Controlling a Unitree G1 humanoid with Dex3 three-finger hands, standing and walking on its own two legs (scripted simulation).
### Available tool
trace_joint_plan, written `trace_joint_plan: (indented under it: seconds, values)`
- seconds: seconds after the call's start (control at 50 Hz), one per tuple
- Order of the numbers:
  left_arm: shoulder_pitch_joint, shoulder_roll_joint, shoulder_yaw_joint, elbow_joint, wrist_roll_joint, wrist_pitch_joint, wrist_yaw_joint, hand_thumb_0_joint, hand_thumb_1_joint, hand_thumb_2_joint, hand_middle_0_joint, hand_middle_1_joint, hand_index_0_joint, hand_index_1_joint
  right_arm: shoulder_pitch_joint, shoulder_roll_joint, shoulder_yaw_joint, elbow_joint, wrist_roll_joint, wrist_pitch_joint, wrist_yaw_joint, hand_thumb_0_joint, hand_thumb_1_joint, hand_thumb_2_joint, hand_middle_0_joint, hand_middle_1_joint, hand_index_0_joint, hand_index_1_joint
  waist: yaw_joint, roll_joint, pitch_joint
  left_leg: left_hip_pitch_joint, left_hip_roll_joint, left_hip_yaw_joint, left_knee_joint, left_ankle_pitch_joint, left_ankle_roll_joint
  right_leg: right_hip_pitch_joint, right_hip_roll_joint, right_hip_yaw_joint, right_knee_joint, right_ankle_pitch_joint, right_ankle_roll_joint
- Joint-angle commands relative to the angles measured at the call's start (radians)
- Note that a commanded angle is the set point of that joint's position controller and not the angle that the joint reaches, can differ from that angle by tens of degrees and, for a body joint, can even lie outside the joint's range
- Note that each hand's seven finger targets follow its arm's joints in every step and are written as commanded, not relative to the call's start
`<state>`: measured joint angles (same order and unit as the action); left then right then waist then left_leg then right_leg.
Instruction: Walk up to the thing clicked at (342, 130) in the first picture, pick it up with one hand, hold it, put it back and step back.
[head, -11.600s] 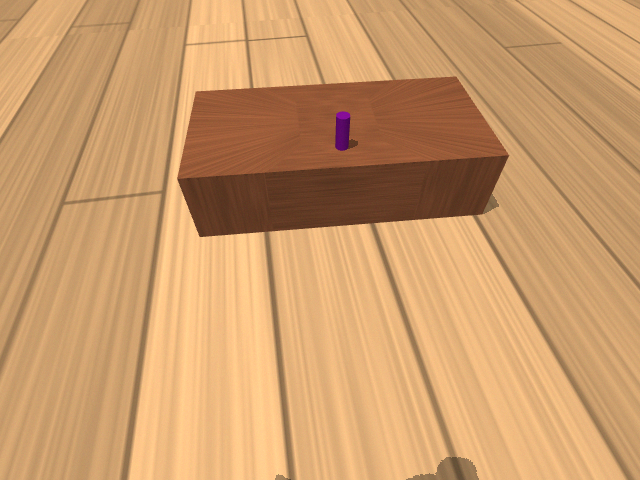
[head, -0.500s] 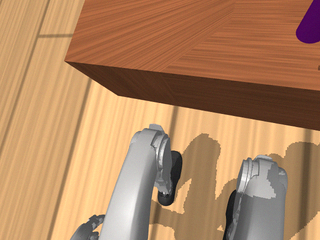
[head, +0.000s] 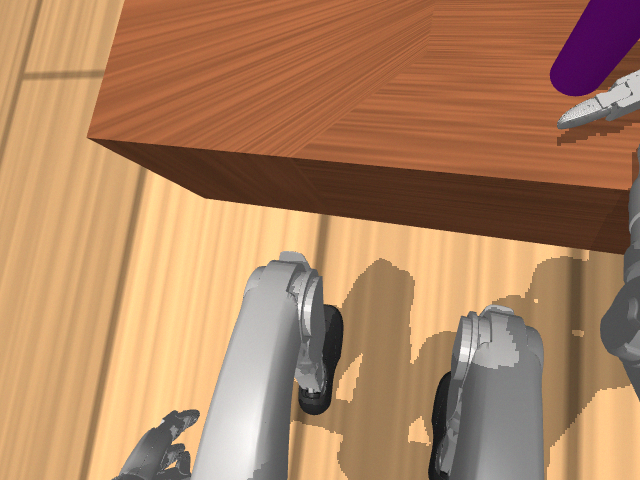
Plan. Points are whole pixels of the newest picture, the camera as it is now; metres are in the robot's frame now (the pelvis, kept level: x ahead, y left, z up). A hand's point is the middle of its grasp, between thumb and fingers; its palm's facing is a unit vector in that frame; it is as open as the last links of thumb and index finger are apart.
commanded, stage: close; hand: right
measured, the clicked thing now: (608, 29) +0.58 -0.15 +0.01
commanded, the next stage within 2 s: settle in 0.86 s
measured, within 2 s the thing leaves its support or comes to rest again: leaves its support in 1.18 s
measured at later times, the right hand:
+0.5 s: hand (607, 27) +0.60 -0.16 -0.01, palm faces +0.01 +1.00 -0.04, open 14.7 cm
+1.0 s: hand (615, 9) +0.61 -0.16 +0.00, palm faces +0.02 +1.00 -0.04, open 8.3 cm
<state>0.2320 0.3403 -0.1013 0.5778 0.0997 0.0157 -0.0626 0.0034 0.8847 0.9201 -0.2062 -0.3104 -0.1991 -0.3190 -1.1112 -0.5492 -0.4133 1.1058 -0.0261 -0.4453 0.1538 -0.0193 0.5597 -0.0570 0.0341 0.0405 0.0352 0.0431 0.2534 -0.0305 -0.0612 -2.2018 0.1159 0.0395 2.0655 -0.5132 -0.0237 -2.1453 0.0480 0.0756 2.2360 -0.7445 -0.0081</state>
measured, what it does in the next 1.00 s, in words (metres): stands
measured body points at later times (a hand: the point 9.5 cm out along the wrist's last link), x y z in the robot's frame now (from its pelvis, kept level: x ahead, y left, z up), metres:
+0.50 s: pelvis -0.01 +0.00 -0.01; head +0.26 -0.05 +0.36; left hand +0.01 +0.27 -0.10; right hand +0.59 -0.21 +0.00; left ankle +0.13 +0.14 -0.36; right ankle +0.06 -0.11 -0.36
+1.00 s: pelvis +0.00 +0.00 +0.00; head +0.26 -0.05 +0.36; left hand +0.01 +0.27 -0.09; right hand +0.60 -0.21 +0.01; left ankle +0.13 +0.14 -0.36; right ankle +0.06 -0.11 -0.36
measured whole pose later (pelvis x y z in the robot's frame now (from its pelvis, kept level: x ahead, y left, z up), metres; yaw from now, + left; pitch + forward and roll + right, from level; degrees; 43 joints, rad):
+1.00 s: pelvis +0.00 +0.00 +0.00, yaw +1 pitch +37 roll +7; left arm 0.26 0.33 -0.14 0.56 0.11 0.06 -0.07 0.00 0.90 0.91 -0.20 -0.31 -0.20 -0.31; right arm -1.25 -0.61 -0.37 1.21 -0.07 -0.44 0.10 0.00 0.13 -0.69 1.00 0.88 0.96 0.87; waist 0.30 -0.02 -0.03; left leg -2.20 0.11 0.04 2.06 -0.50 -0.03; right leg -2.16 0.05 0.08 2.24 -0.73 -0.02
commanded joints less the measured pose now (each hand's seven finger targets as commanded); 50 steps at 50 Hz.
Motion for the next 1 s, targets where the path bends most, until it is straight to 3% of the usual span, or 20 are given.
trace_joint_plan:
  seconds: [0.0, 0.06, 0.1, 0.12, 0.16, 0.22, 0.24, 0.36, 0.42, 0.44, 0.46, 0.48, 0.5, 0.62, 0.66, 0.68, 0.74, 0.78, 0.92, 0.98]
  values:
    - [0.245, 0.219, 0.079, 0.002, -0.003, 0.010, 0.008, 0.000, 0.840, 0.957, -0.214, -0.308, -0.181, -0.342, -0.429, -0.173, 0.008, -0.197, 0.006, -0.069, -0.005, 0.000, 0.517, -0.037, 0.083, 0.040, 0.079, 0.041, 0.054, -0.219, -0.754, 0.550, -0.038, 0.035, -0.139, 0.143, 0.046, 0.371, -0.012, -0.035, -0.306, 0.234, -0.009]
    - [0.240, 0.222, 0.079, 0.003, -0.005, 0.013, 0.005, 0.000, 0.843, 0.955, -0.213, -0.308, -0.182, -0.340, -0.453, -0.184, -0.002, -0.196, 0.012, -0.075, -0.008, 0.000, 0.527, -0.045, 0.119, 0.063, 0.117, 0.063, 0.054, -0.218, -0.751, 0.539, -0.037, 0.038, -0.131, 0.134, 0.046, 0.365, -0.009, -0.026, -0.311, 0.226, -0.008]
    - [0.239, 0.218, 0.078, -0.001, -0.005, 0.015, 0.005, 0.000, 0.876, 0.928, -0.210, -0.312, -0.196, -0.327, -0.451, -0.189, -0.002, -0.186, 0.008, -0.075, -0.013, 0.000, 0.477, -0.053, 0.279, 0.140, 0.273, 0.141, 0.054, -0.194, -0.740, 0.552, -0.039, 0.033, -0.139, 0.126, 0.044, 0.341, -0.010, -0.035, -0.301, 0.211, -0.013]
    - [0.238, 0.216, 0.074, 0.002, -0.002, 0.017, 0.005, 0.000, 0.878, 0.926, -0.212, -0.314, -0.199, -0.328, -0.439, -0.165, 0.013, -0.145, 0.008, -0.075, -0.012, 0.000, 0.477, -0.058, 0.304, 0.153, 0.296, 0.154, 0.069, -0.184, -0.731, 0.550, -0.039, 0.034, -0.137, 0.128, 0.043, 0.331, -0.010, -0.036, -0.295, 0.211, -0.015]
    - [0.242, 0.217, 0.069, 0.002, -0.001, 0.018, 0.004, 0.000, 0.879, 0.925, -0.210, -0.313, -0.198, -0.326, -0.460, -0.179, 0.001, -0.150, 0.009, -0.084, -0.015, 0.000, 0.482, -0.073, 0.361, 0.191, 0.354, 0.192, 0.074, -0.174, -0.730, 0.559, -0.039, 0.034, -0.133, 0.142, 0.042, 0.317, -0.007, -0.036, -0.285, 0.223, -0.016]
    - [0.245, 0.219, 0.068, 0.001, 0.002, 0.025, 0.004, 0.000, 0.879, 0.924, -0.209, -0.312, -0.197, -0.324, -0.495, -0.213, 0.000, -0.150, -0.008, -0.089, -0.024, 0.000, 0.470, -0.076, 0.444, 0.230, 0.435, 0.231, 0.065, -0.198, -0.743, 0.555, -0.041, 0.030, -0.132, 0.118, 0.044, 0.315, -0.006, -0.039, -0.294, 0.201, -0.015]
    - [0.248, 0.223, 0.067, 0.005, 0.005, 0.027, 0.002, 0.000, 0.885, 0.919, -0.208, -0.311, -0.199, -0.320, -0.494, -0.189, 0.012, -0.130, -0.012, -0.087, -0.027, 0.000, 0.482, -0.091, 0.464, 0.252, 0.456, 0.253, 0.077, -0.210, -0.730, 0.526, -0.041, 0.040, -0.124, 0.129, 0.045, 0.344, -0.008, -0.029, -0.302, 0.217, -0.009]
    - [0.253, 0.226, 0.061, -0.002, 0.010, 0.034, -0.001, 0.000, 0.885, 0.919, -0.206, -0.308, -0.197, -0.317, -0.521, -0.197, 0.026, -0.114, -0.029, -0.079, -0.042, 0.000, 0.465, -0.173, 0.600, 0.369, 0.596, 0.370, 0.079, -0.244, -0.743, 0.521, -0.040, 0.042, -0.121, 0.124, 0.048, 0.367, -0.009, -0.025, -0.304, 0.210, -0.006]
    - [0.252, 0.229, 0.058, -0.004, 0.012, 0.036, -0.001, 0.000, 0.886, 0.919, -0.207, -0.310, -0.198, -0.319, -0.610, -0.224, 0.022, -0.202, -0.028, -0.082, -0.046, 0.000, 0.449, -0.213, 0.677, 0.431, 0.674, 0.432, 0.084, -0.274, -0.773, 0.515, -0.039, 0.047, -0.114, 0.131, 0.049, 0.391, -0.008, -0.014, -0.306, 0.221, -0.003]
    - [0.257, 0.229, 0.056, 0.001, 0.009, 0.036, -0.001, 0.000, 0.881, 0.923, -0.206, -0.308, -0.195, -0.319, -0.549, -0.196, 0.028, -0.105, -0.028, -0.070, -0.048, 0.000, 0.453, -0.217, 0.707, 0.447, 0.704, 0.448, 0.087, -0.261, -0.753, 0.505, -0.039, 0.050, -0.111, 0.128, 0.049, 0.389, -0.010, -0.010, -0.310, 0.219, -0.001]
    - [0.264, 0.234, 0.060, 0.011, 0.010, 0.037, 0.000, 0.000, 0.889, 0.918, -0.205, -0.308, -0.197, -0.316, -0.581, -0.211, 0.022, -0.168, -0.026, -0.073, -0.048, 0.000, 0.430, -0.255, 0.733, 0.485, 0.732, 0.486, 0.087, -0.261, -0.748, 0.506, -0.038, 0.048, -0.115, 0.132, 0.049, 0.392, -0.011, -0.010, -0.310, 0.222, -0.001]
    - [0.255, 0.227, 0.053, -0.004, 0.007, 0.037, 0.000, 0.000, 0.887, 0.917, -0.204, -0.306, -0.197, -0.313, -0.533, -0.201, 0.025, -0.098, -0.025, -0.063, -0.051, 0.000, 0.405, -0.276, 0.775, 0.515, 0.773, 0.517, 0.086, -0.247, -0.747, 0.518, -0.041, 0.047, -0.120, 0.126, 0.049, 0.373, -0.010, -0.020, -0.304, 0.214, -0.006]
    - [0.267, 0.233, 0.055, 0.002, 0.009, 0.038, 0.001, 0.000, 0.891, 0.917, -0.205, -0.308, -0.199, -0.315, -0.551, -0.189, 0.033, -0.125, -0.024, -0.066, -0.048, 0.000, 0.399, -0.312, 0.802, 0.552, 0.802, 0.554, 0.097, -0.256, -0.731, 0.509, -0.040, 0.051, -0.117, 0.134, 0.048, 0.377, -0.012, -0.014, -0.307, 0.223, -0.003]
    - [0.280, 0.224, 0.050, 0.000, 0.005, 0.041, 0.002, 0.000, 0.894, 0.909, -0.203, -0.306, -0.197, -0.311, -0.541, -0.191, 0.040, -0.121, -0.022, -0.056, -0.053, 0.000, 0.216, -0.468, 0.932, 0.705, 0.930, 0.707, 0.096, -0.227, -0.736, 0.563, -0.043, 0.043, -0.139, 0.133, 0.045, 0.330, -0.008, -0.035, -0.297, 0.211, -0.012]
    - [0.281, 0.221, 0.051, -0.003, 0.001, 0.042, 0.003, 0.000, 0.892, 0.908, -0.204, -0.305, -0.197, -0.311, -0.549, -0.235, 0.016, -0.134, -0.023, -0.055, -0.057, 0.000, 0.151, -0.513, 0.966, 0.745, 0.962, 0.747, 0.081, -0.214, -0.756, 0.591, -0.044, 0.035, -0.147, 0.133, 0.044, 0.309, -0.007, -0.042, -0.291, 0.208, -0.016]
    - [0.288, 0.224, 0.050, -0.002, 0.000, 0.043, 0.002, 0.000, 0.896, 0.906, -0.203, -0.305, -0.198, -0.310, -0.538, -0.213, 0.023, -0.115, -0.022, -0.052, -0.056, 0.000, 0.121, -0.536, 0.990, 0.770, 0.985, 0.772, 0.094, -0.211, -0.742, 0.582, -0.043, 0.042, -0.140, 0.150, 0.045, 0.330, -0.009, -0.037, -0.297, 0.231, -0.012]
    - [0.276, 0.222, 0.048, -0.001, 0.000, 0.043, 0.006, 0.000, 0.891, 0.909, -0.206, -0.306, -0.198, -0.314, -0.575, -0.208, 0.033, -0.115, -0.021, -0.056, -0.057, 0.000, 0.011, -0.622, 1.058, 0.847, 1.052, 0.848, 0.104, -0.212, -0.701, 0.547, -0.046, 0.042, -0.153, 0.099, 0.044, 0.305, -0.008, -0.030, -0.304, 0.169, -0.017]
    - [0.271, 0.221, 0.047, -0.003, 0.000, 0.042, 0.004, 0.000, 0.892, 0.907, -0.205, -0.305, -0.197, -0.312, -0.559, -0.225, 0.024, -0.107, -0.025, -0.059, -0.064, 0.000, -0.056, -0.696, 1.096, 0.911, 1.092, 0.912, 0.093, -0.220, -0.691, 0.547, -0.046, 0.041, -0.150, 0.096, 0.044, 0.303, -0.010, -0.031, -0.311, 0.167, -0.016]
    - [0.280, 0.234, 0.043, 0.000, 0.006, 0.051, 0.005, 0.000, 0.903, 0.897, -0.203, -0.304, -0.198, -0.307, -0.587, -0.235, 0.027, -0.097, -0.040, -0.057, -0.056, 0.000, -0.261, -0.873, 1.224, 1.071, 1.217, 1.073, 0.105, -0.273, -0.708, 0.496, -0.044, 0.055, -0.126, 0.148, 0.051, 0.400, -0.017, -0.003, -0.319, 0.247, 0.000]
    - [0.280, 0.237, 0.046, -0.004, 0.007, 0.054, 0.006, 0.000, 0.878, 0.919, -0.221, -0.317, -0.211, -0.327, -0.598, -0.254, 0.027, -0.123, -0.046, -0.053, -0.057, 0.000, -0.286, -1.103, 1.239, 1.248, 1.260, 1.249, 0.098, -0.289, -0.731, 0.505, -0.044, 0.053, -0.127, 0.144, 0.051, 0.415, -0.018, 0.000, -0.324, 0.241, 0.000]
